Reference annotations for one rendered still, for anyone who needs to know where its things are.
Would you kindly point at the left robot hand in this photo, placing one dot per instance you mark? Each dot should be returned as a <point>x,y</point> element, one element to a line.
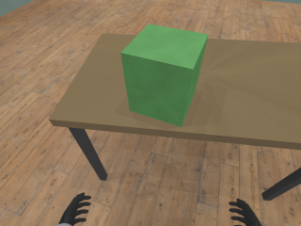
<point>71,212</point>

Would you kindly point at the table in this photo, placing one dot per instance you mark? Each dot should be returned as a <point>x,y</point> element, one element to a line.
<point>248,92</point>

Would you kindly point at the carton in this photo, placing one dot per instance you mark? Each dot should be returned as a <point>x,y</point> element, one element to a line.
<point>161,66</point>

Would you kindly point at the right robot hand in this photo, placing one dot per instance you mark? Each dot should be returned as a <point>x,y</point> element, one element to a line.
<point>249,217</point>

